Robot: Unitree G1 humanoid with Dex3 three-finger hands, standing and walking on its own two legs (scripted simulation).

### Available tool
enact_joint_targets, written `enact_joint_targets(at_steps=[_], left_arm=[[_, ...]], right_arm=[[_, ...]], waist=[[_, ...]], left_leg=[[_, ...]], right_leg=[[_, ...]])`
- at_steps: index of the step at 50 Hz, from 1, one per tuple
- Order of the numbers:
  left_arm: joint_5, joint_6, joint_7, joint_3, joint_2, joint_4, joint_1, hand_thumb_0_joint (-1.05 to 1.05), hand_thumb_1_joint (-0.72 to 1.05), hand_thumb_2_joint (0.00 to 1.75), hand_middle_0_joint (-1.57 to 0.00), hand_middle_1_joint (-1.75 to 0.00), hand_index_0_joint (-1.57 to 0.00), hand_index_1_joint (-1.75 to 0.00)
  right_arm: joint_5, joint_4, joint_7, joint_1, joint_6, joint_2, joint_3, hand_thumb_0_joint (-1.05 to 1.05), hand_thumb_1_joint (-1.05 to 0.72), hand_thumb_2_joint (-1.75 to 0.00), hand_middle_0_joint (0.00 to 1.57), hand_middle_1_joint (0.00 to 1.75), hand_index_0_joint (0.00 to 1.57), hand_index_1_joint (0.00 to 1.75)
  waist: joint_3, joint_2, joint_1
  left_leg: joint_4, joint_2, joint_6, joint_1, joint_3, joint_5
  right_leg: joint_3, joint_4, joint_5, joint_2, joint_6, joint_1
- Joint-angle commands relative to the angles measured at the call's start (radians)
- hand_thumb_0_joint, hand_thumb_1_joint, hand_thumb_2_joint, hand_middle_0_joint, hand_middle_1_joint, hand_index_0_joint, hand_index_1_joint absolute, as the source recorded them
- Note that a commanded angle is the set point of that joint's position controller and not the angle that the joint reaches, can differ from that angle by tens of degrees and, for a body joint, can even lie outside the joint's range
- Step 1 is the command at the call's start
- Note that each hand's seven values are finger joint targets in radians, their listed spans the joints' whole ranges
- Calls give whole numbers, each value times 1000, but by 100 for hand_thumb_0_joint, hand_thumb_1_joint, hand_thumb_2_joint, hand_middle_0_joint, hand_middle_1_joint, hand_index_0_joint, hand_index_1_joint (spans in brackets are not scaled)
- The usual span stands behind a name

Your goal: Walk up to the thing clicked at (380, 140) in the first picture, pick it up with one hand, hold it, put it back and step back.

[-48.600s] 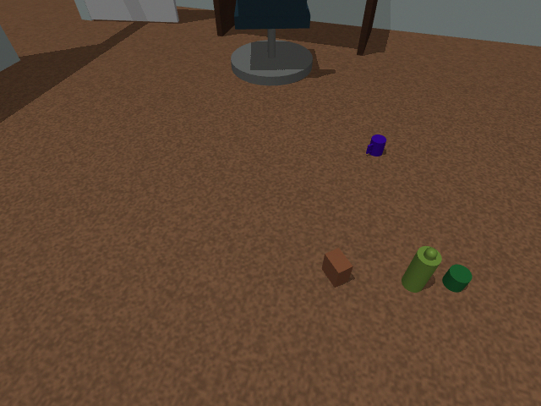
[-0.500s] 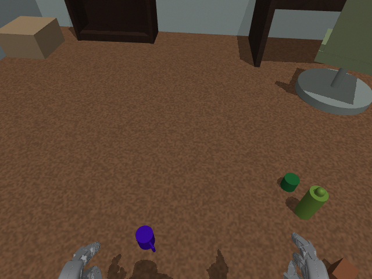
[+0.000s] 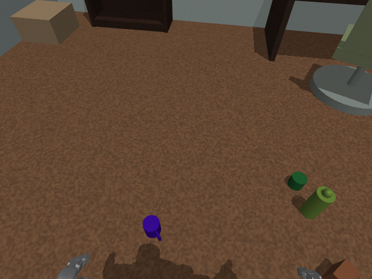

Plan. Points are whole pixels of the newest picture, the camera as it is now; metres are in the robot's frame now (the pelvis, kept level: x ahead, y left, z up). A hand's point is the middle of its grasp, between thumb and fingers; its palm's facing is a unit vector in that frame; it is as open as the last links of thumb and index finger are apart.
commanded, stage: stand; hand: left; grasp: from above
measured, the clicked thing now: (153, 229) +0.46 +0.19 -0.70
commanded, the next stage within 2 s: none
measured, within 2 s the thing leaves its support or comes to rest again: neither
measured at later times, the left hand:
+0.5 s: hand out of the picture +0.05 +0.23 -0.13, palm faces +0.05 -0.95 -0.32, open 7.4 cm
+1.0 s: hand out of the picture +0.05 +0.23 -0.12, palm faces +0.03 -0.94 -0.33, open 7.4 cm
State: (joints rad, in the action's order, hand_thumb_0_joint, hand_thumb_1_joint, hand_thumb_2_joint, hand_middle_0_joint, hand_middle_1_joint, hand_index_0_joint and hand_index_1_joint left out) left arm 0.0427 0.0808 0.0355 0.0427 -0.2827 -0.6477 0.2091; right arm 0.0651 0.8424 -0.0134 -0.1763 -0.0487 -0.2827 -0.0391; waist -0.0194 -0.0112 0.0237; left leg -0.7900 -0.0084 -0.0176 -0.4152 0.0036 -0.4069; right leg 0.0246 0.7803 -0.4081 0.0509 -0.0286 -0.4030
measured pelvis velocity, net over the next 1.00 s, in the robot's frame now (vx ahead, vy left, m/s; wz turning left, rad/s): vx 0.00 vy -0.01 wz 0.00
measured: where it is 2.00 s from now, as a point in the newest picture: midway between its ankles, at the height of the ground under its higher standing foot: outside the picture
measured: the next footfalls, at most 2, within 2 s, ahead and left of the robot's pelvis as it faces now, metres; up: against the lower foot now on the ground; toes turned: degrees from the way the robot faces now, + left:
none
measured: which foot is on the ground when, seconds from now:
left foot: down 0.00-1.00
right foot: down 0.00-1.00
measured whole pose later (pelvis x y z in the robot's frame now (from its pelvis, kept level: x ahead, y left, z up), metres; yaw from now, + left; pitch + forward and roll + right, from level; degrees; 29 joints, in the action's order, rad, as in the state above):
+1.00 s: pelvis +0.00 -0.01 +0.04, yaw +0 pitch -3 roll +0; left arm 0.02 0.00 0.02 0.04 -0.29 -1.17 0.14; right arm 0.03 1.14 -0.02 -0.15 -0.01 -0.31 -0.03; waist -0.05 0.01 0.01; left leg -0.34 0.00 0.00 -0.10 0.00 -0.19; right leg 0.04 0.34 -0.19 0.03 -0.02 -0.09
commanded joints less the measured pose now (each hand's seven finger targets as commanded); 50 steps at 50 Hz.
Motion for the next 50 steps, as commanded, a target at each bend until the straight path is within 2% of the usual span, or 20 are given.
enact_joint_targets(at_steps=[1,5,6,8,11,12,15,17,19,21,22,23,24,27,29,31,33,38,42,50], left_arm=[[4,-76,8,48,-131,-35,-41,0,90,90,-20,-30,-20,-30],[-2,-83,10,45,-138,-151,-42,0,90,90,-20,-30,-20,-30],[-5,-85,10,44,-140,-176,-40,0,90,90,-20,-30,-20,-30],[-10,-87,9,41,-141,-224,-36,0,90,90,-20,-30,-20,-30],[-13,-89,12,40,-155,-278,-40,0,90,90,-20,-30,-20,-30],[-13,-90,13,35,-153,-299,-35,0,90,90,-20,-30,-20,-30],[-14,-86,14,32,-159,-334,-56,0,90,90,-20,-30,-20,-30],[-12,-87,15,30,-163,-361,-50,0,90,90,-20,-30,-20,-30],[-10,-87,15,33,-172,-380,-59,0,90,90,-20,-30,-20,-30],[-11,-86,13,28,-164,-396,-63,0,90,90,-20,-30,-20,-30],[-11,-88,13,30,-170,-400,-67,0,90,90,-20,-30,-20,-30],[-12,-88,12,29,-167,-406,-71,0,90,90,-20,-30,-20,-30],[-13,-86,10,28,-168,-413,-71,0,90,90,-20,-30,-20,-30],[-13,-91,8,31,-178,-426,-78,0,90,90,-20,-30,-20,-30],[-13,-95,7,31,-181,-429,-76,0,90,90,-20,-30,-20,-30],[-13,-94,7,31,-182,-436,-93,0,90,90,-20,-30,-20,-30],[-14,-94,5,32,-192,-441,-89,0,90,90,-20,-30,-20,-30],[-13,-97,0,31,-199,-444,-98,0,90,90,-20,-30,-20,-30],[-19,-97,-2,30,-203,-451,-105,0,90,90,-20,-30,-20,-30],[-20,-101,-3,25,-207,-458,-114,0,90,90,-20,-30,-20,-30]], right_arm=[[-7,-41,-8,38,-21,-151,-49,0,-90,-90,20,30,20,30],[-16,15,-18,43,-7,-163,-46,0,-90,-90,20,30,20,30],[-17,31,-22,37,-5,-165,-45,0,-90,-90,20,30,20,30],[-21,65,-26,33,4,-172,-45,0,-90,-90,20,30,20,30],[-28,105,-30,18,8,-177,-47,0,-90,-90,20,30,20,30],[-30,119,-30,25,10,-173,-43,0,-90,-90,20,30,20,30],[-32,148,-32,20,14,-184,-41,0,-90,-90,20,30,20,30],[-34,159,-30,48,19,-181,-39,0,-90,-90,20,30,20,30],[-36,172,-32,44,19,-177,-38,0,-90,-90,20,30,20,30],[-36,185,-30,48,20,-177,-36,0,-90,-90,20,30,20,30],[-35,191,-29,52,20,-180,-38,0,-90,-90,20,30,20,30],[-34,196,-28,52,21,-173,-35,0,-90,-90,20,30,20,30],[-34,201,-27,54,23,-180,-37,0,-90,-90,20,30,20,30],[-33,210,-22,57,24,-177,-34,0,-90,-90,20,30,20,30],[-36,210,-21,66,22,-190,-35,0,-90,-90,20,30,20,30],[-34,215,-20,65,22,-180,-31,0,-90,-90,20,30,20,30],[-35,219,-18,63,23,-189,-32,0,-90,-90,20,30,20,30],[-37,222,-15,72,25,-201,-28,0,-90,-90,20,30,20,30],[-37,232,-16,65,23,-206,-23,0,-90,-90,20,30,20,30],[-41,242,-16,70,20,-210,-14,0,-90,-90,20,30,20,30]], waist=[[109,62,3],[75,37,2],[70,31,-1],[51,34,-3],[73,16,-11],[50,23,-6],[33,35,-12],[13,20,-2],[16,1,-6],[-9,9,-7],[-6,18,-5],[-16,14,-6],[-35,21,-7],[-35,8,-6],[-8,9,-4],[-38,1,-9],[-31,13,-10],[-31,6,-12],[-20,30,-12],[6,-7,-18]], left_leg=[[249,79,-49,118,-128,259],[316,91,-38,158,-133,316],[326,93,-35,195,-126,363],[353,87,-28,201,-117,335],[372,93,-23,284,-106,433],[381,94,-20,282,-107,438],[431,99,-15,282,-107,428],[445,97,-15,270,-108,380],[456,100,-12,298,-103,400],[477,97,-7,286,-102,357],[477,99,-7,291,-102,367],[489,99,-6,278,-101,341],[506,97,-4,270,-105,274],[522,96,-4,247,-108,240],[512,100,-9,271,-105,286],[519,99,-3,258,-104,273],[527,101,-5,259,-107,236],[526,102,-5,259,-107,215],[534,110,-5,256,-108,223],[511,116,-3,307,-97,336]], right_leg=[[-54,-181,223,31,48,120],[-51,-257,278,39,47,190],[-55,-267,316,44,47,195],[-58,-312,309,50,48,221],[-58,-339,370,58,49,251],[-56,-355,373,59,43,250],[-51,-378,339,55,38,280],[-53,-410,318,61,33,293],[-54,-420,328,63,36,287],[-56,-443,296,63,34,288],[-60,-446,309,67,35,296],[-56,-455,288,64,34,293],[-57,-462,259,61,32,281],[-58,-476,249,63,33,304],[-67,-487,284,74,35,317],[-66,-495,256,71,32,302],[-65,-501,242,70,31,299],[-70,-516,212,68,30,290],[-75,-505,247,73,36,306],[-74,-507,305,74,35,301]])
